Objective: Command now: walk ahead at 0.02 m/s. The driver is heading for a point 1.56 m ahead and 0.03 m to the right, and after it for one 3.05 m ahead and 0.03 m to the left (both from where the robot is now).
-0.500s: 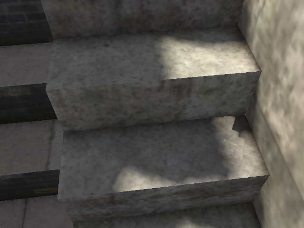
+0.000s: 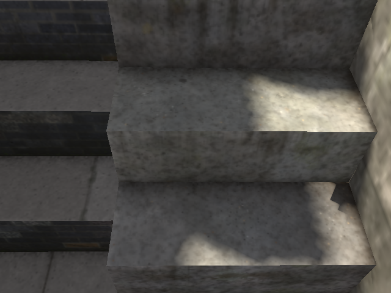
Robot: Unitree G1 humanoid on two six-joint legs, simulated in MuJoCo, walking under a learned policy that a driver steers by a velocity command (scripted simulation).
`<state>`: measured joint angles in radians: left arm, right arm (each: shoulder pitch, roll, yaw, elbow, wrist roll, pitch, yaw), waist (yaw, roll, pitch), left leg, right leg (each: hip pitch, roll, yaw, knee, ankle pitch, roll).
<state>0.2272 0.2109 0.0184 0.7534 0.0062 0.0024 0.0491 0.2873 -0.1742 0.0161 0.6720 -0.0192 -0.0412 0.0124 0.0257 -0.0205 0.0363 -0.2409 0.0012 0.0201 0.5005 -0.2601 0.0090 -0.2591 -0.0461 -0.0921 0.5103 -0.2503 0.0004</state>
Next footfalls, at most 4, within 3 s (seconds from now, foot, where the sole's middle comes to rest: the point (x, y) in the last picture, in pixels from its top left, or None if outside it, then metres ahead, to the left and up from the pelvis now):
0.56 left None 0.10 0.12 -0.51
0.80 left None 0.03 0.15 -0.75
1.06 right None -0.03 0.05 -0.75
1.26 left None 0.04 0.09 -0.71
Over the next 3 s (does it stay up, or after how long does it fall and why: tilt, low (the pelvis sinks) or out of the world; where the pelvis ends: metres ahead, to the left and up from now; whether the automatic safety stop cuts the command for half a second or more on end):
falls after 1.58 s (tilt)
